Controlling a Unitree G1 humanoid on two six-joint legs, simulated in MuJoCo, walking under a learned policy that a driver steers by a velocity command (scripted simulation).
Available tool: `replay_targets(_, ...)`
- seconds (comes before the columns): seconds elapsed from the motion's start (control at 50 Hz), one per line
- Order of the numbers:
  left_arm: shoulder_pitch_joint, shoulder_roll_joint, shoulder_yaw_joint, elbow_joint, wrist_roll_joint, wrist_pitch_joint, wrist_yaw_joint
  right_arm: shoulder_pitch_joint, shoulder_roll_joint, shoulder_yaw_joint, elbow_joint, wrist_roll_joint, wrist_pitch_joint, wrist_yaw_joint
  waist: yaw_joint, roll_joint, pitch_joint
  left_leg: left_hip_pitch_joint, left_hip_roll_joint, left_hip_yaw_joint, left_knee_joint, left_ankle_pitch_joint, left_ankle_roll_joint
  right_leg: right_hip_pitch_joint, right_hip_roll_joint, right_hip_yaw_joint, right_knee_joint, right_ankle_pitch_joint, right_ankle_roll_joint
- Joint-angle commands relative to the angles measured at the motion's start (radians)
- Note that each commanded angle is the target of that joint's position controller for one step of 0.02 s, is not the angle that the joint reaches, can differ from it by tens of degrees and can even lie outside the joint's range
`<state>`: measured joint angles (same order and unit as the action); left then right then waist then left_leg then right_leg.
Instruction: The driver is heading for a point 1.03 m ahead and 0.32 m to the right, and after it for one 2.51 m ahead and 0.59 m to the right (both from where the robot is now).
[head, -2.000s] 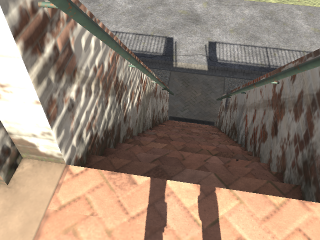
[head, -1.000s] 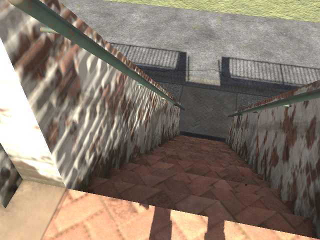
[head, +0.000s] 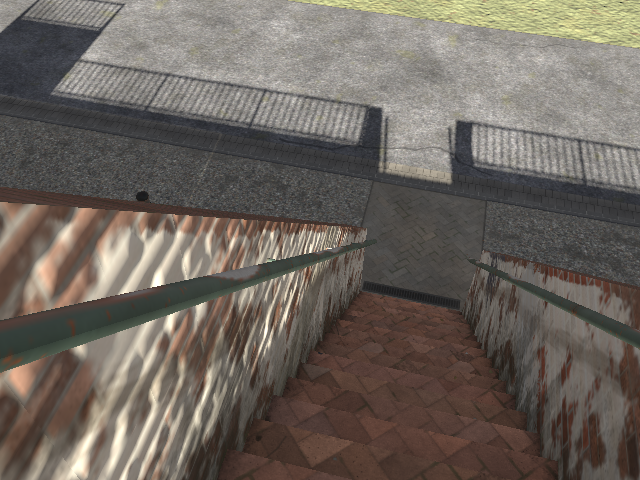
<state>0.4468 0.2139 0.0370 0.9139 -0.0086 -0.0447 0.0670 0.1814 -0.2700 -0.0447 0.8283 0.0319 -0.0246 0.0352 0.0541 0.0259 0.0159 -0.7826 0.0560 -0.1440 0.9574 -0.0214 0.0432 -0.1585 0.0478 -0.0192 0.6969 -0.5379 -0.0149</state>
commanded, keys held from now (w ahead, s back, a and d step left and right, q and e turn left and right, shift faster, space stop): shift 0.06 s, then e+shift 0.70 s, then shift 0.10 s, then q+shift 0.14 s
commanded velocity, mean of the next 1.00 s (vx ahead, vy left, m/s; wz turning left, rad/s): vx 0.06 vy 0.00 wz -0.58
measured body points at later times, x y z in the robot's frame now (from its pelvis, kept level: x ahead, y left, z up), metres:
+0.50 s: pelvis +0.20 +0.07 -0.26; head +0.22 +0.09 +0.19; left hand +0.45 +0.22 -0.36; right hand +0.05 -0.17 -0.38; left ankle +0.24 +0.19 -0.95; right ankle +0.28 -0.11 -0.75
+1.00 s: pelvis +0.29 -0.16 -0.44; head +0.24 -0.22 +0.01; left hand +0.56 +0.05 -0.47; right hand +0.18 -0.44 -0.60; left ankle +0.34 +0.00 -0.90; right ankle +0.37 -0.28 -1.14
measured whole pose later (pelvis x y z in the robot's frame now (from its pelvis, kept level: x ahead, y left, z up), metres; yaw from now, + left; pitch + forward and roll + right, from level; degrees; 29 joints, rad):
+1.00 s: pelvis +0.29 -0.16 -0.44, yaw -35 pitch -6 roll +9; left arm 0.25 0.38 0.06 0.75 -0.01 0.03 -0.03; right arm 0.31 -0.34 -0.10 0.86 0.01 0.03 -0.07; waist 0.03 0.02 0.07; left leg -0.63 -0.15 0.02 1.91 -0.79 -0.11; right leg -0.51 -0.03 0.10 0.83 0.04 0.10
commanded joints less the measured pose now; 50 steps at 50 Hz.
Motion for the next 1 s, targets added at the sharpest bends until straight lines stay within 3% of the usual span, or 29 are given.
replay_targets(0.02,0.068,0.111,0.013,-0.044,0.015,0.033,0.042,-0.174,-0.065,0.002,-0.111,-0.073,-0.031,0.054,0.03,-0.058,0.043,-0.066,0.056,0.053,-0.298,0.481,-0.015,0.017,-0.214,0.165,0.009,0.457,-0.163)
replay_targets(0.08,-0.066,0.166,0.019,-0.069,-0.011,0.005,0.027,0.11,-0.064,-0.026,0.019,-0.046,0.016,0.064,-0.061,-0.111,0.047,0.558,-0.053,0.124,-0.188,0.674,0.0,-0.499,-0.142,0.067,0.075,0.267,-0.103)
replay_targets(0.14,-0.026,0.127,0.02,-0.061,-0.012,0.036,0.021,0.227,-0.104,-0.036,0.07,-0.037,0.021,0.034,-0.125,-0.062,-0.011,0.64,0.013,0.071,-0.517,0.822,-0.072,-0.231,-0.088,0.089,0.485,0.22,-0.013)
replay_targets(0.16,-0.053,0.118,0.019,-0.02,-0.019,0.042,0.021,0.405,-0.154,-0.06,0.115,-0.026,0.027,0.031,-0.194,-0.172,-0.081,0.749,0.066,0.062,-0.573,0.914,-0.084,-0.179,-0.068,0.095,0.702,0.314,0.022)
replay_targets(0.18,-0.064,0.039,0.003,0.003,-0.025,0.043,0.007,0.558,-0.226,-0.085,0.199,-0.043,0.027,0.036,-0.245,-0.104,-0.102,0.901,0.113,0.054,-0.6,0.972,-0.076,-0.246,-0.003,0.095,1.009,0.152,0.076)
replay_targets(0.2,-0.135,-0.002,-0.006,0.002,-0.04,0.032,0.001,0.686,-0.188,-0.065,0.234,-0.052,0.023,0.033,-0.362,0.017,0.006,0.932,0.172,-0.004,-0.637,0.91,-0.024,-0.426,0.164,0.142,1.406,-0.413,0.117)
replay_targets(0.22,-0.094,-0.042,0.001,-0.004,-0.069,0.026,-0.002,0.706,-0.141,-0.027,0.259,-0.057,0.005,0.04,-0.317,0.102,0.053,0.914,0.22,-0.039,-0.462,1.093,-0.044,-0.573,0.246,0.241,1.656,-0.58,0.113)
replay_targets(0.24,0.248,-0.113,0.006,0.017,-0.073,0.037,-0.008,0.597,-0.217,-0.021,0.279,-0.05,0.005,0.04,-0.03,0.34,0.054,0.853,0.271,-0.039,-0.403,1.414,-0.078,-0.631,0.194,0.25,1.542,-0.421,0.097)
replay_targets(0.26,0.31,-0.117,0.003,0.015,-0.048,0.058,-0.009,0.477,-0.337,-0.066,0.28,0.002,0.011,0.034,0.032,0.436,0.05,0.819,0.379,-0.255,-0.357,1.025,0.024,-0.798,0.095,0.28,1.429,-0.228,0.081)
replay_targets(0.3,0.151,0.017,0.018,-0.063,-0.03,0.085,0.005,0.284,-0.19,-0.02,0.164,-0.044,0.02,0.0,0.037,0.187,0.013,0.688,0.333,-0.226,-0.338,0.864,0.028,-0.859,0.068,0.288,1.39,-0.032,0.045)
replay_targets(0.34,-0.186,0.054,0.019,-0.226,-0.019,0.114,0.025,0.334,-0.189,-0.03,0.175,-0.092,0.0,-0.095,-0.08,0.223,-0.001,0.645,0.489,-0.39,-0.359,0.718,0.133,-1.1,-0.002,0.333,1.384,0.016,0.036)
replay_targets(0.36,-0.233,0.027,0.011,-0.294,-0.012,0.145,0.015,0.325,-0.117,-0.002,0.165,-0.119,0.02,-0.14,-0.048,0.123,0.089,0.451,0.42,-0.224,-0.328,0.529,0.135,-1.049,0.031,0.316,1.129,0.196,0.051)
replay_targets(0.42,-0.277,-0.007,-0.003,-0.384,0.008,0.195,0.023,0.243,-0.209,0.004,0.066,-0.146,0.024,-0.173,-0.018,0.14,0.07,0.29,0.441,-0.136,-0.406,0.305,0.168,-0.896,0.033,0.196,1.166,0.44,0.13)
replay_targets(0.44,-0.279,-0.032,-0.009,-0.4,-0.016,0.202,0.029,0.199,-0.236,-0.012,0.039,-0.117,0.019,-0.173,-0.017,0.21,0.078,0.301,0.449,-0.124,-0.431,0.242,0.161,-0.921,0.028,0.189,1.228,0.406,0.148)
replay_targets(0.5,-0.325,-0.022,0.004,-0.443,-0.002,0.184,0.004,0.278,-0.164,-0.028,0.023,-0.066,0.005,-0.181,-0.065,0.148,0.106,0.343,0.338,0.034,-0.325,-0.155,0.098,-0.995,0.033,0.155,1.085,0.48,0.109)
replay_targets(0.66,-0.647,0.018,0.028,-0.552,-0.008,0.126,-0.067,0.325,-0.135,-0.067,-0.081,-0.029,0.006,-0.201,-0.217,0.082,0.039,0.615,0.423,0.029,-0.106,-0.594,0.017,-1.13,-0.11,0.087,0.781,0.703,0.092)
replay_targets(0.72,-0.734,0.112,0.08,-0.556,-0.09,0.1,-0.122,0.334,-0.167,-0.092,-0.09,-0.03,-0.019,-0.201,-0.25,0.185,0.056,0.621,0.532,-0.066,-0.123,-0.691,-0.004,-1.183,-0.191,0.167,0.788,0.516,0.058)
replay_targets(0.74,-0.772,0.115,0.085,-0.56,-0.089,0.099,-0.12,0.352,-0.18,-0.099,-0.097,-0.018,-0.014,-0.193,-0.274,0.182,0.057,0.654,0.548,-0.076,-0.099,-0.705,-0.028,-1.225,-0.188,0.188,0.838,0.335,0.074)
replay_targets(0.78,-0.66,0.162,0.096,-0.513,-0.075,0.088,-0.117,0.308,-0.179,-0.105,-0.099,-0.003,-0.014,-0.166,-0.233,0.13,0.116,0.535,0.453,0.07,0.117,-0.635,-0.078,-1.088,-0.148,0.136,0.669,0.26,0.072)
replay_targets(0.82,-0.319,0.302,0.148,-0.334,-0.114,0.059,-0.167,0.068,-0.199,-0.096,-0.206,-0.008,-0.012,-0.117,-0.029,-0.155,-0.14,0.152,0.355,0.321,0.336,-0.819,-0.205,-0.168,-0.123,0.163,0.202,0.863,0.021)
replay_targets(0.84,-0.037,0.38,0.19,-0.193,-0.068,0.069,-0.137,-0.049,-0.166,-0.08,-0.288,-0.043,0.011,-0.121,0.096,-0.308,-0.231,-0.16,0.207,0.41,0.375,-0.925,-0.22,0.177,0.006,0.168,0.215,0.765,0.08)
replay_targets(0.86,0.111,0.463,0.21,-0.119,-0.007,0.078,-0.122,-0.221,-0.179,-0.071,-0.323,-0.059,0.024,-0.126,0.198,-0.327,-0.159,-0.252,0.116,0.366,0.612,-0.869,-0.239,0.175,-0.073,0.333,0.118,0.386,0.085)
replay_targets(0.88,0.117,0.519,0.2,-0.116,0.034,0.098,-0.101,-0.208,-0.143,-0.054,-0.305,-0.075,0.047,-0.114,0.187,-0.446,-0.086,-0.252,-0.016,0.365,0.833,-0.844,-0.223,0.058,-0.141,0.534,-0.181,0.019,0.107)
replay_targets(0.9,0.096,0.446,0.155,-0.12,0.059,0.118,-0.081,-0.112,-0.15,-0.059,-0.205,-0.087,0.054,-0.104,0.179,-0.407,-0.052,-0.188,-0.109,0.314,0.896,-0.811,-0.187,-0.007,-0.103,0.451,-0.234,-0.074,0.178)
replay_targets(0.92,0.035,0.405,0.115,-0.112,0.045,0.162,-0.051,0.075,-0.038,-0.029,-0.122,-0.1,0.073,-0.095,0.084,-0.591,-0.088,-0.091,-0.176,0.375,0.902,-0.808,-0.156,-0.063,-0.129,0.399,-0.405,0.178,0.218)
replay_targets(0.94,-0.008,0.254,0.064,-0.138,0.034,0.143,-0.066,0.356,-0.062,-0.048,0.077,-0.075,0.047,-0.09,0.042,-0.37,-0.224,-0.025,-0.24,0.246,0.874,-0.833,-0.149,0.224,-0.008,0.033,0.012,0.53,0.231)
replay_targets(0.96,0.103,0.123,0.036,-0.132,-0.029,0.098,-0.087,0.254,-0.123,-0.067,0.112,-0.016,0.035,-0.088,0.14,-0.13,-0.196,-0.128,-0.227,0.123,0.896,-0.774,-0.139,0.339,-0.086,0.05,0.134,0.567,0.121)
replay_targets(0.98,0.237,0.152,0.028,-0.046,-0.009,0.059,-0.104,0.011,-0.093,-0.053,0.053,-0.003,0.042,-0.111,0.26,-0.071,-0.134,-0.135,-0.294,0.108,1.084,-0.761,-0.155,0.13,-0.133,0.128,0.15,0.542,0.118)
replay_targets(1.0,0.265,0.088,-0.01,0.009,-0.001,0.049,-0.104,-0.142,-0.025,-0.046,-0.017,0.012,0.045,-0.117,0.269,-0.207,0.023,-0.127,-0.321,0.004,1.191,-0.679,-0.075,-0.109,-0.101,0.117,-0.054,0.492,0.198)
